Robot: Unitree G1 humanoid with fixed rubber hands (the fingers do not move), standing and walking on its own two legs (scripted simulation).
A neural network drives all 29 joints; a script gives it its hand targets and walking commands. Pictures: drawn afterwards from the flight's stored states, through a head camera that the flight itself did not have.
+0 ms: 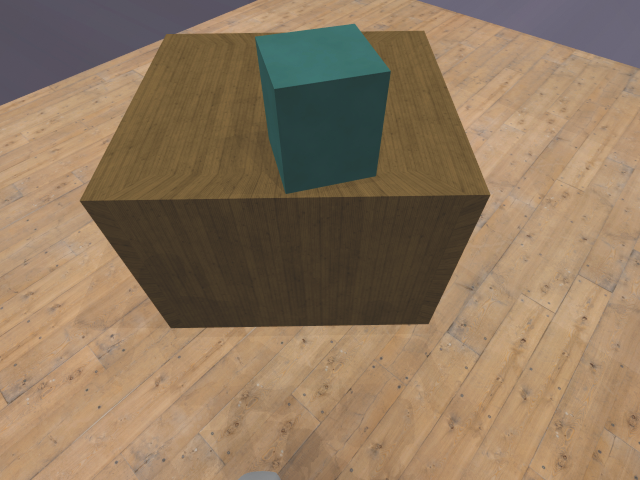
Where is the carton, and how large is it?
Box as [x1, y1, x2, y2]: [255, 24, 390, 193]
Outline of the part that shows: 354,24 255,37 268,135 286,193 375,175 390,71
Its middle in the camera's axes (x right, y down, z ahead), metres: +0.00 -0.27 +0.82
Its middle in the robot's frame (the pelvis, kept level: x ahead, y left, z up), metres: +0.79 +0.02 +0.00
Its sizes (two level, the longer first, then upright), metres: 0.210 0.200 0.250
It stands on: a pedestal, 0.64 m high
